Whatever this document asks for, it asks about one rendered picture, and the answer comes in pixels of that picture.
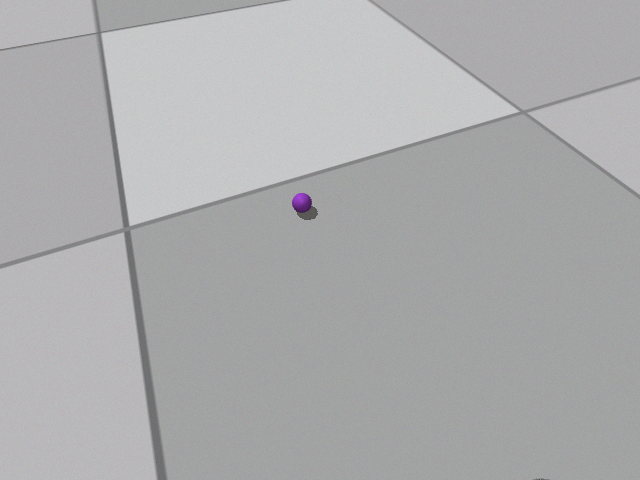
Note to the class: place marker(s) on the ball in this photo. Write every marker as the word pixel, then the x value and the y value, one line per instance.
pixel 301 202

